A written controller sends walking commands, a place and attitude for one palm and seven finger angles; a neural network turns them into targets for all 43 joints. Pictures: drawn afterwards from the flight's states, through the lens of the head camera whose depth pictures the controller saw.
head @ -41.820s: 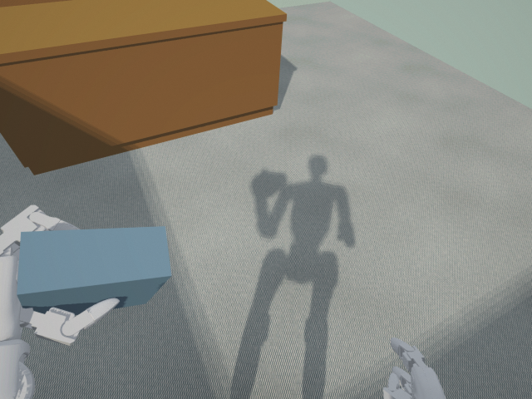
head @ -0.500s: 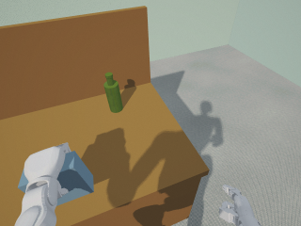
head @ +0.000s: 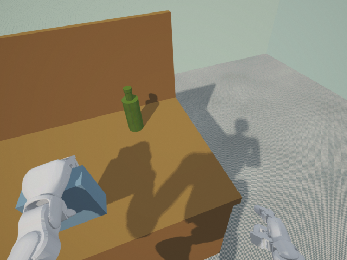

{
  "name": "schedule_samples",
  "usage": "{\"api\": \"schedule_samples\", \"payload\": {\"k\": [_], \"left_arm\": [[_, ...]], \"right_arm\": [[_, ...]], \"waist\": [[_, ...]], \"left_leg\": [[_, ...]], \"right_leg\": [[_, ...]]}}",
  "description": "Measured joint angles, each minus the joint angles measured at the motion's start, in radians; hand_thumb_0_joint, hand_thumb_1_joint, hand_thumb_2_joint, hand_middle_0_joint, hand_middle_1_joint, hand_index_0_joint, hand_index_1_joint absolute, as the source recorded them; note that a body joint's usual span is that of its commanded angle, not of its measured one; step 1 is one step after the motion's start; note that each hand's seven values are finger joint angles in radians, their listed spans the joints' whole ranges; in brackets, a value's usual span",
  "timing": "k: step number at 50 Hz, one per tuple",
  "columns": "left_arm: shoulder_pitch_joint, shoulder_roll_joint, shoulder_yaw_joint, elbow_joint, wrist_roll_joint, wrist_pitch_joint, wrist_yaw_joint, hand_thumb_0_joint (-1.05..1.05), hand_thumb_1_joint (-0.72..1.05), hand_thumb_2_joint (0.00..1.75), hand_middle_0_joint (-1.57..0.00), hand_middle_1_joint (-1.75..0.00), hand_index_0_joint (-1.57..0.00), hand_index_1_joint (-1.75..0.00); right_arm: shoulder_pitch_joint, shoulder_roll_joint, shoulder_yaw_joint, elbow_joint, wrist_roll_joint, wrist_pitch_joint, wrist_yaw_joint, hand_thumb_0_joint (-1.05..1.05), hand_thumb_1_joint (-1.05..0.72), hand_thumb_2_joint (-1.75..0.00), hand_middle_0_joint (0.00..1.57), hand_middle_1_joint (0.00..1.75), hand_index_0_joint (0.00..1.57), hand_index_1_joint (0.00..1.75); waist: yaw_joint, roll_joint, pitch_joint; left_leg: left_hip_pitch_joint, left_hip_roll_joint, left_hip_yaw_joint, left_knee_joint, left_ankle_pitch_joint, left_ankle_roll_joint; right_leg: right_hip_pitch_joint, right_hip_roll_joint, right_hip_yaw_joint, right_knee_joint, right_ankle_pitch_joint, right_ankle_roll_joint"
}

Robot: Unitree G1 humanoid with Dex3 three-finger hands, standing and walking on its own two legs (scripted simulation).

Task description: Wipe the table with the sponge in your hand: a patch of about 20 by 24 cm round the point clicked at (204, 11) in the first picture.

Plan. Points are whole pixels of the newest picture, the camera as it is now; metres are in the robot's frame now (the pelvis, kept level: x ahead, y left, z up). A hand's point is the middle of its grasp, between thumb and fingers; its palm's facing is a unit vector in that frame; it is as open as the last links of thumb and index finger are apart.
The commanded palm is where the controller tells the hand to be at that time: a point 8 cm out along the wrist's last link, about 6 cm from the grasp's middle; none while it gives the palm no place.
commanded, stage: lift the sponge slowly off the table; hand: left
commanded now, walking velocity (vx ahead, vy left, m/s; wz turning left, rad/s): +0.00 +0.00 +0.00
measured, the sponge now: (72, 205) +0.21 +0.30 +0.01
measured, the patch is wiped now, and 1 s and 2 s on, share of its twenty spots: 1.00 1.00 1.00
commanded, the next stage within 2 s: bring the sponge back beside the body in 0.12 s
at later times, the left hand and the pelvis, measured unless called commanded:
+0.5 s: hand (65, 188) +0.22 +0.29 +0.08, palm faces +0.06 -0.12 -0.99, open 10.0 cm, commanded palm +0.18 +0.29 +0.15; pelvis +0.00 +0.00 +0.00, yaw +0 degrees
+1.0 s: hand (59, 198) +0.19 +0.28 +0.09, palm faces +0.07 -0.15 -0.99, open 10.0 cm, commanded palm +0.16 +0.28 +0.16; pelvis -0.01 -0.01 +0.00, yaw +0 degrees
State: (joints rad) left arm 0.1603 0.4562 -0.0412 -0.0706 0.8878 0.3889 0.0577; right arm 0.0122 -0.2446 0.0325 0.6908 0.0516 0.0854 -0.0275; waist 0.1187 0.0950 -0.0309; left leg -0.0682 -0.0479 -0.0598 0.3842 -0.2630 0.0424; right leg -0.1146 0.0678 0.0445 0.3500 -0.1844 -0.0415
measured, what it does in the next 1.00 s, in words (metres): stands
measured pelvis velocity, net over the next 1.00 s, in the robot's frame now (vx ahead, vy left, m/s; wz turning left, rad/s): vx -0.01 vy -0.01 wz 0.00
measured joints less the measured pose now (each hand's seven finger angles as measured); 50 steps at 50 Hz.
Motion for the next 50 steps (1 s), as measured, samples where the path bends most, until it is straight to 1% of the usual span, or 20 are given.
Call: {"api": "schedule_samples", "payload": {"k": [5, 11, 19, 22, 24, 27, 30, 35, 41, 46, 50], "left_arm": [[0.011, 0.005, -0.003, -0.029, -0.004, 0.020, -0.021, -0.01, -0.51, 1.05, -0.73, -1.34, -0.76, -1.35], [0.003, 0.003, -0.014, -0.018, 0.002, 0.014, -0.037, -0.01, -0.51, 1.05, -0.73, -1.34, -0.76, -1.35], [-0.010, -0.005, -0.030, -0.038, 0.016, -0.017, -0.015, -0.01, -0.51, 1.05, -0.73, -1.34, -0.76, -1.35], [-0.005, -0.004, -0.026, -0.049, 0.012, -0.004, -0.006, -0.01, -0.51, 1.05, -0.73, -1.34, -0.76, -1.35], [-0.008, -0.002, -0.025, -0.047, 0.009, 0.018, -0.006, -0.01, -0.51, 1.05, -0.73, -1.34, -0.76, -1.35], [-0.004, -0.003, -0.020, -0.054, 0.000, 0.051, -0.016, -0.01, -0.51, 1.05, -0.73, -1.34, -0.76, -1.35], [0.015, -0.005, -0.019, -0.079, -0.009, 0.067, -0.032, -0.01, -0.51, 1.05, -0.73, -1.34, -0.76, -1.35], [0.054, 0.003, -0.024, -0.126, -0.009, 0.055, -0.048, -0.01, -0.51, 1.05, -0.73, -1.34, -0.76, -1.35], [0.059, 0.020, -0.017, -0.137, -0.006, 0.046, -0.044, -0.01, -0.51, 1.05, -0.73, -1.34, -0.76, -1.35], [0.046, 0.024, -0.007, -0.134, -0.010, 0.061, -0.052, -0.01, -0.51, 1.05, -0.73, -1.34, -0.76, -1.35], [0.053, 0.019, -0.013, -0.155, -0.014, 0.058, -0.061, -0.01, -0.51, 1.05, -0.73, -1.34, -0.76, -1.35]], "right_arm": [[0.003, -0.008, 0.000, -0.004, 0.001, 0.003, 0.000, 0.02, -0.91, -0.90, 0.20, 0.30, 0.20, 0.30], [0.000, -0.011, 0.002, -0.005, 0.000, 0.003, -0.003, 0.02, -0.91, -0.90, 0.20, 0.30, 0.20, 0.30], [0.009, -0.001, 0.000, -0.001, -0.003, -0.012, -0.005, 0.02, -0.91, -0.90, 0.20, 0.30, 0.20, 0.30], [0.005, 0.003, 0.005, 0.003, -0.001, -0.007, 0.000, 0.02, -0.91, -0.90, 0.20, 0.30, 0.20, 0.30], [0.001, 0.004, 0.008, 0.005, 0.002, 0.000, 0.003, 0.02, -0.91, -0.90, 0.20, 0.30, 0.20, 0.30], [-0.007, 0.002, 0.010, 0.002, 0.005, 0.006, 0.007, 0.02, -0.91, -0.90, 0.20, 0.30, 0.20, 0.30], [-0.012, -0.004, 0.009, -0.005, 0.004, 0.008, 0.009, 0.02, -0.91, -0.90, 0.20, 0.30, 0.20, 0.30], [-0.016, -0.012, 0.006, -0.012, 0.000, 0.008, 0.008, 0.02, -0.91, -0.90, 0.20, 0.30, 0.20, 0.30], [-0.023, -0.011, 0.008, -0.014, 0.001, 0.009, 0.002, 0.02, -0.91, -0.90, 0.20, 0.30, 0.20, 0.30], [-0.030, -0.007, 0.011, -0.018, 0.003, 0.006, -0.002, 0.02, -0.91, -0.90, 0.20, 0.30, 0.20, 0.30], [-0.028, -0.005, 0.013, -0.022, 0.001, 0.000, -0.004, 0.02, -0.91, -0.90, 0.20, 0.30, 0.20, 0.30]], "waist": [[0.000, 0.002, 0.002], [0.002, -0.003, 0.012], [0.006, 0.001, 0.013], [0.005, 0.003, 0.006], [0.002, 0.005, 0.002], [0.001, 0.008, 0.003], [0.000, 0.011, 0.003], [0.007, 0.010, 0.003], [0.016, 0.002, 0.008], [0.014, 0.001, 0.015], [0.010, 0.008, 0.015]], "left_leg": [[0.003, -0.001, -0.002, 0.000, 0.000, 0.001], [-0.001, -0.002, -0.003, 0.000, 0.005, 0.000], [0.004, -0.002, -0.004, -0.004, 0.009, -0.001], [0.008, -0.001, 0.000, -0.009, 0.009, -0.002], [0.008, -0.001, 0.000, -0.010, 0.010, -0.002], [0.009, -0.001, 0.003, -0.012, 0.011, -0.003], [0.009, 0.000, 0.002, -0.010, 0.011, -0.003], [0.013, 0.001, 0.000, -0.002, 0.007, -0.004], [0.017, 0.005, -0.004, 0.005, 0.006, -0.009], [0.017, 0.007, -0.004, 0.006, 0.011, -0.011], [0.017, 0.005, -0.004, 0.004, 0.015, -0.011]], "right_leg": [[0.004, -0.001, -0.002, 0.000, -0.001, 0.000], [0.000, -0.002, -0.003, 0.001, 0.003, 0.000], [0.005, -0.002, -0.004, -0.005, 0.007, -0.001], [0.006, -0.001, 0.000, -0.004, 0.007, -0.001], [0.005, -0.001, 0.001, -0.002, 0.006, -0.002], [0.003, -0.001, 0.003, 0.001, 0.005, -0.003], [0.003, 0.000, 0.003, 0.003, 0.005, -0.003], [0.008, 0.001, 0.000, 0.008, 0.002, -0.004], [0.016, 0.005, -0.003, 0.008, 0.005, -0.009], [0.017, 0.007, -0.004, 0.006, 0.011, -0.010], [0.017, 0.005, -0.004, 0.004, 0.015, -0.009]]}}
